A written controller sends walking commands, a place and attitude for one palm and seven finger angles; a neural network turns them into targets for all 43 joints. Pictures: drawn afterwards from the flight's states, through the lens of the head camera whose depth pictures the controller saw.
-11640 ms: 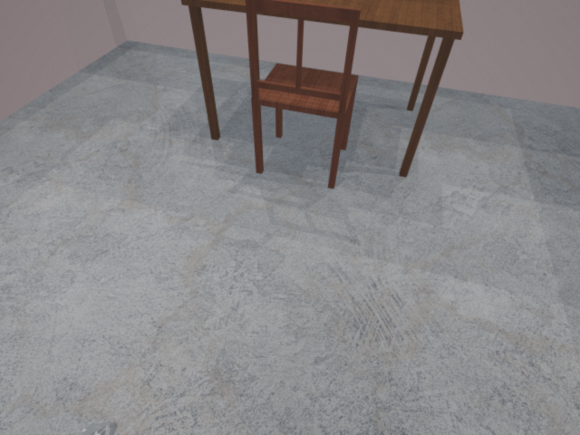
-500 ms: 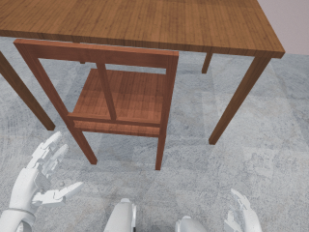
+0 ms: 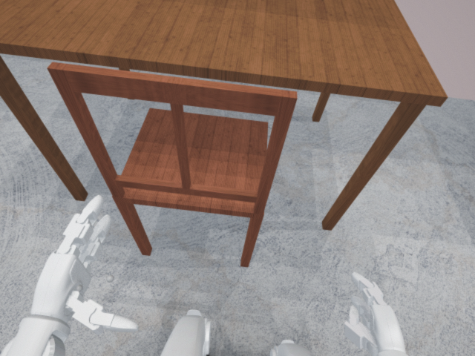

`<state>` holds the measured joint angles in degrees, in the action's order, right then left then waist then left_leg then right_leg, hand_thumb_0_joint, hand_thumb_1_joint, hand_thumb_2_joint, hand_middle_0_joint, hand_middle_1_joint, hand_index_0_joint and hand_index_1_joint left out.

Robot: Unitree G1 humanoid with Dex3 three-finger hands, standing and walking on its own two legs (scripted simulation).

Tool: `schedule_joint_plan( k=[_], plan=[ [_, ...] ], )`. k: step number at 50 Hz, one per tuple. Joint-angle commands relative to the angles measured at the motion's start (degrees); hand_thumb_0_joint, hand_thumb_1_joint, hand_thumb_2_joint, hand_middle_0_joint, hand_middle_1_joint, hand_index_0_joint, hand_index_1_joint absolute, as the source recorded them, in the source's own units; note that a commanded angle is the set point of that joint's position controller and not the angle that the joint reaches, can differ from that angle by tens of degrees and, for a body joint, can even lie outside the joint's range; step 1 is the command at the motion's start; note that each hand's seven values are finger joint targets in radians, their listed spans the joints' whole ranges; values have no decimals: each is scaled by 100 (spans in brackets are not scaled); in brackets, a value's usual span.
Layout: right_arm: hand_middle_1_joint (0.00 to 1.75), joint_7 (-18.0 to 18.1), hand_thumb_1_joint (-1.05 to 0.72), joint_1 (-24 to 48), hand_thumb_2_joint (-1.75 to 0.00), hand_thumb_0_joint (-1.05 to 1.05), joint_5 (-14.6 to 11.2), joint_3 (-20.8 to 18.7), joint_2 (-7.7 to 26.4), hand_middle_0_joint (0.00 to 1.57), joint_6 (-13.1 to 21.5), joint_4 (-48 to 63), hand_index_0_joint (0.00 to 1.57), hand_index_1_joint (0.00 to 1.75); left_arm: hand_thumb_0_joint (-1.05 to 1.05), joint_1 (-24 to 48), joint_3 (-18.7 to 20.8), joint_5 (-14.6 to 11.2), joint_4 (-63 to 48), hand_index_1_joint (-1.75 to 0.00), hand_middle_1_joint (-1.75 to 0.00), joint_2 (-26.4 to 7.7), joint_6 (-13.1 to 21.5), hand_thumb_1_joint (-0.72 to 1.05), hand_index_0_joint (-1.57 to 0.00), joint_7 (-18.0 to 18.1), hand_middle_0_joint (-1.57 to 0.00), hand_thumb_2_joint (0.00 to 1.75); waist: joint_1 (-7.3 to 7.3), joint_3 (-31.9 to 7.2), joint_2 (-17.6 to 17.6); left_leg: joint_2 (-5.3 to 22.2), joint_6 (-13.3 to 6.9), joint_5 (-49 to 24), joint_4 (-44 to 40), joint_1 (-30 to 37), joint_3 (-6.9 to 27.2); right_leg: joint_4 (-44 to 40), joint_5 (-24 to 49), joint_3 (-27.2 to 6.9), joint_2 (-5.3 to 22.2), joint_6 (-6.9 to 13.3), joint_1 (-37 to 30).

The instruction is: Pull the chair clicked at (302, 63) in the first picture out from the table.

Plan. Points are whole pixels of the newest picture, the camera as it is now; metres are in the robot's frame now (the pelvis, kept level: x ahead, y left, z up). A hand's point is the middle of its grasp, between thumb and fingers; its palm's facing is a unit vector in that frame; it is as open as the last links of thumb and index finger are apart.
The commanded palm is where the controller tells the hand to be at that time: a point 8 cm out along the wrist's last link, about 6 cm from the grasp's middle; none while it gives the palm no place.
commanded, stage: raise the hand toward the chair's back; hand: left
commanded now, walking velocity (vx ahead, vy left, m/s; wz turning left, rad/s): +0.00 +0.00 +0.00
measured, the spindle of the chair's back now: (182, 150) +0.52 +0.16 -0.02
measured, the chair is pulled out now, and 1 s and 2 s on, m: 0.00 0.00 0.00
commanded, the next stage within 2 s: aim the fingers beside a spindle in 0.82 s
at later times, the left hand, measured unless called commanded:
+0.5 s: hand (122, 259) +0.25 +0.19 +0.05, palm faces -0.04 -1.00 -0.05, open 16.9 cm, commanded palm +0.23 +0.25 +0.06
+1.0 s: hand (135, 253) +0.26 +0.17 +0.05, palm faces -0.03 -1.00 -0.05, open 16.9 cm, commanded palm +0.24 +0.23 +0.06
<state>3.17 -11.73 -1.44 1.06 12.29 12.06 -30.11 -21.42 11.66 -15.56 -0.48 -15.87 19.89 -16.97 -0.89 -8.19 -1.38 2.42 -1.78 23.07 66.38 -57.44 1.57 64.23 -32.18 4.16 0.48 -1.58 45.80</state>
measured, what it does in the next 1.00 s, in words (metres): stands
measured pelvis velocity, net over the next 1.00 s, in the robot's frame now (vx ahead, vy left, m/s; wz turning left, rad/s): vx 0.02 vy -0.03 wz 0.00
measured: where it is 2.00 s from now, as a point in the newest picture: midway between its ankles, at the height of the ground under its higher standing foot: outside the picture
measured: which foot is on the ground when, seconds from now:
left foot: down 0.00-1.00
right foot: down 0.00-1.00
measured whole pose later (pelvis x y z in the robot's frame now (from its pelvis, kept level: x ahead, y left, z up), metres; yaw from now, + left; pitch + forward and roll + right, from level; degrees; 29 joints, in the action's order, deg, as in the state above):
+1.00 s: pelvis +0.02 -0.03 +0.01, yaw +0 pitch +14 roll -3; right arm 3.7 -13.2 -1.5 0.2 13.6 10.5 -32.4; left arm -16.9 12.9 -16.9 6.6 -15.3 21.8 -18.7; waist -1.5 -8.6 -2.3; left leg 3.2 0.5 23.7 63.6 -54.4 1.7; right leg 63.0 -33.5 4.1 -0.4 0.4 43.9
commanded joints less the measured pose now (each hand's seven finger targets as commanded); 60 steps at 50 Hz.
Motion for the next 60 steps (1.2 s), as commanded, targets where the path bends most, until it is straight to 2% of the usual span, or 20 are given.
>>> schedule_joint_plan(
  k=[1, 3, 5, 8, 10, 13, 14, 17, 19, 22, 27, 33, 43, 44, 48, 51, 53, 55, 58, 60],
  plan=[
    [30, 105, -90, 95, -90, 0, -23, -381, 908, 20, 202, 838, 20, 30, 0, 423, 464, -108, -1103, -8, -8, -752, 333, -50, -6, 2, -6, 30, -55, -1033, -550, -21, 90, 395, -1438, 2110, 455, -982, 357, 151, -244, 280, 524],
    [30, 106, -90, 85, -90, 0, -22, -383, 919, 20, 194, 823, 20, 30, 0, 468, 566, -112, -1077, -8, -8, -854, 342, -50, -6, -13, -6, 30, -44, -1080, -469, -21, 81, 263, -1396, 2108, 430, -1005, 426, 138, -262, 289, 435],
    [30, 99, -90, 69, -90, 0, -25, -369, 917, 20, 202, 839, 20, 30, 0, 555, 443, -104, -1191, -8, -8, -768, 362, -50, -6, -31, -6, 30, -62, -1188, -597, -12, 90, 84, -1388, 2272, 419, -992, 512, 144, -244, 286, 432],
    [30, 115, -90, 68, -90, 0, -32, -372, 935, 20, 190, 777, 20, 30, 0, 609, 503, -118, -937, -8, -8, -802, 327, -50, -6, -49, -6, 30, -109, -1026, -346, -19, 71, 205, -1371, 2099, 388, -1076, 439, 127, -262, 263, 421],
    [30, 112, -90, 66, -90, 0, -32, -354, 947, 20, 189, 810, 20, 30, 0, 744, 452, -130, -1017, -8, -8, -807, 323, -50, -6, -69, -6, 30, -107, -1034, -520, -36, 76, 207, -1412, 2133, 381, -1084, 442, 123, -236, 272, 386],
    [30, 128, -90, 50, -90, 0, -38, -378, 962, 20, 198, 768, 20, 30, 0, 714, 596, -131, -904, -8, -8, -933, 301, -50, -6, -59, -6, 30, -86, -1089, -415, -31, 61, 69, -1387, 2156, 348, -1129, 508, 102, -249, 270, 309],
    [30, 126, -90, 34, -90, 0, -44, -361, 958, 20, 193, 790, 20, 30, 0, 753, 537, -136, -984, -8, -8, -890, 298, -50, -6, -55, -6, 30, -68, -1104, -558, -45, 67, 17, -1416, 2193, 327, -1138, 532, 99, -230, 276, 264],
    [30, 134, -90, 25, -90, 0, -50, -378, 953, 20, 194, 759, 20, 30, 0, 766, 578, -189, -870, -8, -8, -867, 288, -50, -6, -50, -6, 30, -83, -1074, -354, -52, 59, -47, -1399, 2149, 272, -1214, 548, 95, -229, 260, 179],
    [30, 128, -90, 26, -90, 0, -53, -381, 944, 20, 191, 757, 20, 30, 0, 678, 562, -168, -805, -8, -8, -852, 288, -50, -6, -34, -6, 30, -66, -1048, -478, -68, 55, -112, -1375, 2122, 214, -1226, 577, 69, -224, 263, 162],
    [30, 123, -90, 24, -90, 0, -58, -408, 943, 20, 197, 739, 20, 30, 0, 694, 569, -197, -754, -8, -8, -838, 333, -50, -6, -39, -6, 30, -87, -1050, -318, -64, 46, -198, -1311, 2077, 161, -1268, 612, 33, -216, 245, 139],
    [30, 106, -90, 8, -90, 0, -48, -420, 932, 20, 203, 701, 20, 30, 0, 741, 571, -173, -787, -8, -8, -857, 465, -50, -6, -5, -6, 30, -84, -1104, -420, -66, 48, -375, -1255, 2126, 121, -1240, 736, 13, -205, 247, 111],
    [30, 135, -90, 9, -90, 0, -52, -437, 932, 20, 176, 646, 20, 30, 0, 771, 621, -187, -528, -8, -8, -885, 482, -50, -6, -56, -6, 30, -125, -1020, -146, -77, 11, -432, -1146, 1957, 52, -1324, 796, -77, -199, 212, 37],
    [30, 151, -90, 41, -90, 0, -43, -436, 895, 20, 143, 608, 20, 30, 0, 808, 621, -218, -528, -8, -8, -865, 537, -50, -6, -108, -6, 30, -135, -1107, -143, -83, -10, -702, -1027, 1992, -9, -1321, 1116, -151, -179, 192, -55],
    [30, 146, -90, 41, -90, 0, -33, -437, 900, 20, 150, 627, 20, 30, 0, 816, 636, -223, -598, -8, -8, -868, 559, -50, -6, -111, -6, 30, -94, -1219, -218, -90, -3, -765, -1033, 2012, -9, -1273, 1187, -148, -160, 198, -103],
    [30, 154, -90, 36, -90, 0, -19, -440, 899, 20, 109, 549, 20, 30, 0, 926, 705, -237, -304, -8, -8, -901, 549, -50, -6, -145, -6, 30, -150, -1101, -1, -90, -19, -841, -929, 1862, -20, -1266, 1351, -182, -169, 172, -67],
    [30, 144, -90, 19, -90, 0, -23, -440, 912, 20, 123, 583, 20, 30, 0, 1075, 526, -229, -349, -8, -8, -748, 617, -50, -6, -220, -6, 30, -173, -1198, -221, -86, -7, -879, -906, 1976, -30, -1183, 1374, -154, -157, 187, 57],
    [30, 142, -90, 13, -90, 0, -11, -442, 923, 20, 127, 539, 20, 30, 0, 1163, 602, -249, -237, -8, -8, -830, 623, -50, -6, -229, -6, 30, -167, -1226, -91, -91, -14, -838, -854, 1855, -17, -1179, 1327, -183, -158, 186, 14],
    [30, 137, -90, 5, -90, 0, -8, -434, 934, 20, 138, 561, 20, 30, 0, 1350, 448, -238, -320, -8, -8, -723, 672, -50, -6, -239, -6, 30, -188, -1331, -190, -91, -20, -875, -835, 1931, -12, -1119, 1364, -179, -146, 186, 101],
    [30, 141, -90, -8, -90, 0, 7, -439, 959, 20, 104, 512, 20, 30, 0, 1477, 564, -195, -154, -8, -8, -875, 669, -50, -6, -187, -6, 30, -184, -1292, -158, -67, -18, -816, -809, 1848, 0, -1082, 1266, -175, -162, 194, 186],
    [30, 123, -90, -6, -90, 0, 8, -444, 954, 20, 102, 548, 20, 30, 0, 1497, 503, -180, -270, -8, -8, -807, 688, -50, -6, -157, -6, 30, -145, -1508, -324, -68, -10, -933, -809, 1979, -9, -1015, 1370, -160, -151, 206, 176]
  ],
)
